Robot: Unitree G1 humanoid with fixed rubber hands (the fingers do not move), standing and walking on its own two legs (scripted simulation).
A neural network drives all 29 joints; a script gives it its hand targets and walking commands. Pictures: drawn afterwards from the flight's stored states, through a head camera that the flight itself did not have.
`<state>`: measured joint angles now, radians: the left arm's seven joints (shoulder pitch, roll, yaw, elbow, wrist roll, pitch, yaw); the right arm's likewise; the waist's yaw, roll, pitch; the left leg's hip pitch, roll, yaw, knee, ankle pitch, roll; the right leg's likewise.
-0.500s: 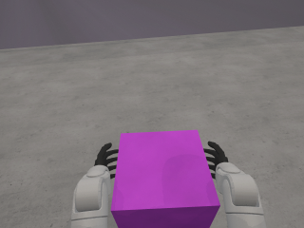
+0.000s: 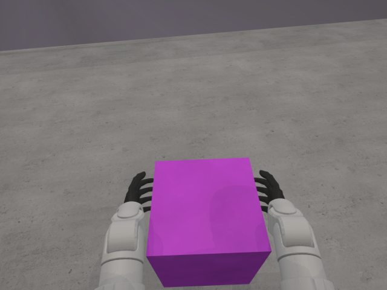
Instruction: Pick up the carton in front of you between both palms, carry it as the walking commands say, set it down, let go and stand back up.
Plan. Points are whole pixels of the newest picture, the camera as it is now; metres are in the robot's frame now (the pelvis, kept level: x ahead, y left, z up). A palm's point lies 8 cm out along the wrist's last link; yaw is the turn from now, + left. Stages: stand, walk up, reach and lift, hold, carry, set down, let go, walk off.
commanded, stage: carry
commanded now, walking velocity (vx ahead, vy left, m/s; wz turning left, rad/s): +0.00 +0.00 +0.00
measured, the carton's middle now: (204, 225) +0.29 +0.00 -0.04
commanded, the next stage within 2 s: hold in 0.40 s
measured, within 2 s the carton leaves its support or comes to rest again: neither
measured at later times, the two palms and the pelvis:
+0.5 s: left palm (134, 208) +0.30 +0.15 +0.04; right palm (276, 205) +0.29 -0.15 +0.04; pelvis +0.01 +0.00 +0.00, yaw -1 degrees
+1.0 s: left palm (130, 217) +0.27 +0.15 +0.04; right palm (277, 217) +0.27 -0.14 +0.04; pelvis -0.03 +0.01 +0.00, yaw +1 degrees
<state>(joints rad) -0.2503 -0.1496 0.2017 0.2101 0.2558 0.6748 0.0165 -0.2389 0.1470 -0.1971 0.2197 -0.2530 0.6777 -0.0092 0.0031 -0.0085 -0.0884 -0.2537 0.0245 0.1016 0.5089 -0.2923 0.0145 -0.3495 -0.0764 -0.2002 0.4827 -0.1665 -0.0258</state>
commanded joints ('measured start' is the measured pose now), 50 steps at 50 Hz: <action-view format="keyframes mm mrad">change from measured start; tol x8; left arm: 1 -354 -914 -606 -100 -263 13 -222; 28 -360 -867 -571 -148 -238 -11 -223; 31 -272 -852 -482 -31 -195 -11 -215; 43 -444 -907 -459 23 -191 -35 -233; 50 -822 -869 -149 384 -36 -145 -268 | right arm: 1 -416 917 608 -115 272 8 217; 11 -467 875 591 -162 271 18 214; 19 -419 885 598 -145 267 24 208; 21 -304 870 534 -89 242 40 213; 27 -369 854 589 -207 259 10 196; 43 -454 887 512 -72 219 8 227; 50 -912 871 193 318 72 -87 249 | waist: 1 -2 -20 -259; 18 -1 3 -279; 21 -57 83 -147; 28 -20 17 -195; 33 13 30 -34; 50 8 6 32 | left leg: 1 8 123 -105 -67 190 13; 15 3 126 -96 -69 147 12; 20 30 126 -108 -72 231 13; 21 50 -104 -206 -138 438 9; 26 60 -88 -239 -160 419 13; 43 -55 -58 -231 -232 44 35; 48 -187 -43 -235 -197 -267 70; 50 -197 -58 -212 -127 -272 53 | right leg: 1 197 -109 131 -48 159 7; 20 179 -103 127 -28 161 4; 21 413 141 283 -75 369 -22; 28 625 136 293 -90 415 2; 33 542 134 283 -102 202 -1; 43 546 146 266 -78 84 8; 50 422 144 246 -10 -245 7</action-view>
